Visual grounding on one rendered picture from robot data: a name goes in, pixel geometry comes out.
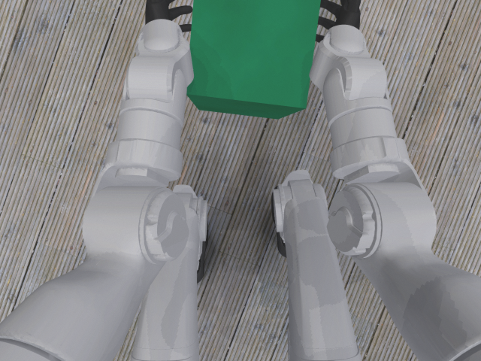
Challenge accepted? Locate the left robot thigh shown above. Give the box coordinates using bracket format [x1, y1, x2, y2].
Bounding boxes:
[130, 193, 207, 361]

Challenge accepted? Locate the robot left upper arm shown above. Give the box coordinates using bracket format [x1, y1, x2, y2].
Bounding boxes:
[0, 187, 189, 361]

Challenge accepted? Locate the robot left hand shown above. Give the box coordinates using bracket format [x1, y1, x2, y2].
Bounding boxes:
[145, 0, 192, 32]

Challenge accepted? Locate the robot right upper arm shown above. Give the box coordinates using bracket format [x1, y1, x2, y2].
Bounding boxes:
[327, 182, 481, 361]

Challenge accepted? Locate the robot right hand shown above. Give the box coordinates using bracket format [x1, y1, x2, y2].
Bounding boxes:
[316, 0, 361, 42]

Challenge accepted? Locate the robot left foot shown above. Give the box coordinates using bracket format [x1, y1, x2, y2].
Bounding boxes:
[197, 223, 208, 283]

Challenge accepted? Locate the robot left forearm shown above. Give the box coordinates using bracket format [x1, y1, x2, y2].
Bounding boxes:
[82, 19, 194, 231]

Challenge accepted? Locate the carton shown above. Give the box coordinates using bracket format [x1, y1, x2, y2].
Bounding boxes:
[186, 0, 321, 119]

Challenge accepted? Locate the robot right forearm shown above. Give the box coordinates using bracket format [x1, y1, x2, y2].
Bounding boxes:
[309, 25, 437, 222]

